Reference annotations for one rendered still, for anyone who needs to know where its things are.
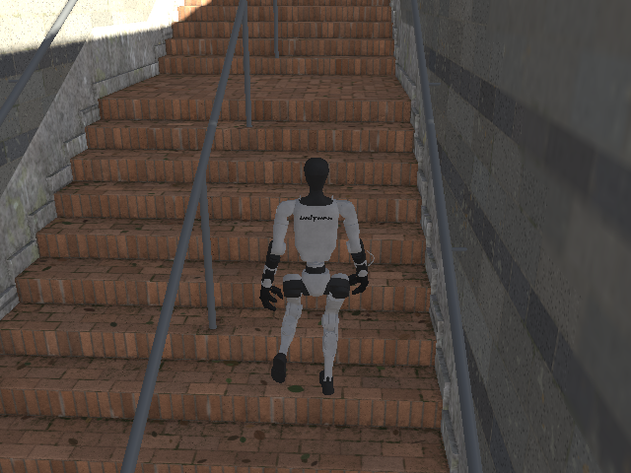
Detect stairs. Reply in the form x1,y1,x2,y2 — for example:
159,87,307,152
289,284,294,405
0,99,450,473
158,0,396,75

